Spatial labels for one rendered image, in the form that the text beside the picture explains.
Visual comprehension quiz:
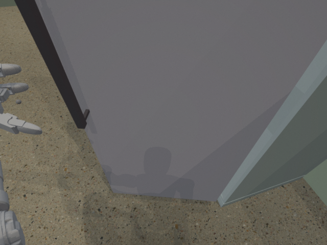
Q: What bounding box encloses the fridge door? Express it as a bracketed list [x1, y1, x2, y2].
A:
[35, 0, 327, 202]

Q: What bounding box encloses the handle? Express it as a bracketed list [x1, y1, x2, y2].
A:
[14, 0, 90, 129]

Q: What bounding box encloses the robot left hand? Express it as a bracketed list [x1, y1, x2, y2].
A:
[0, 63, 42, 135]

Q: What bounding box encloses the robot left upper arm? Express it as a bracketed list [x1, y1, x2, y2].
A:
[0, 210, 26, 245]

